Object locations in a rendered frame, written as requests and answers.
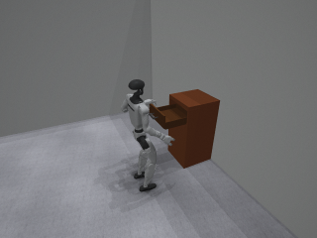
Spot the robot left upper arm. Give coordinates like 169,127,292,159
121,94,133,113

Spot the right robot thigh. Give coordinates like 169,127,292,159
139,137,158,168

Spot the left robot hand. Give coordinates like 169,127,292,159
144,99,157,106

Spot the drawer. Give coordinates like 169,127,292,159
149,103,188,130

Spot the right robot forearm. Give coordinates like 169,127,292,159
146,127,166,140

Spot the handle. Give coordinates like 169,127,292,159
149,113,158,120

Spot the right robot hand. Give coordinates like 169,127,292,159
163,135,175,146

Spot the cabinet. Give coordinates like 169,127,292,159
167,89,220,169

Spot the right robot foot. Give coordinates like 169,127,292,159
139,183,157,192

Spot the robot right upper arm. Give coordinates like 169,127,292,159
139,104,152,134

